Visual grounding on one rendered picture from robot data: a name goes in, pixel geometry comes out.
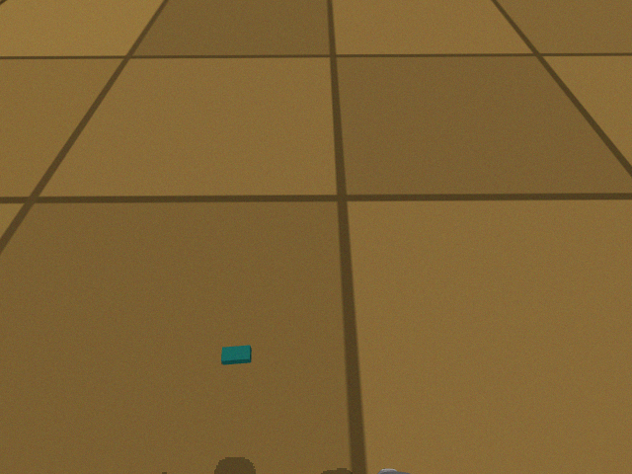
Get small box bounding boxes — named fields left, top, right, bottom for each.
left=221, top=345, right=252, bottom=365

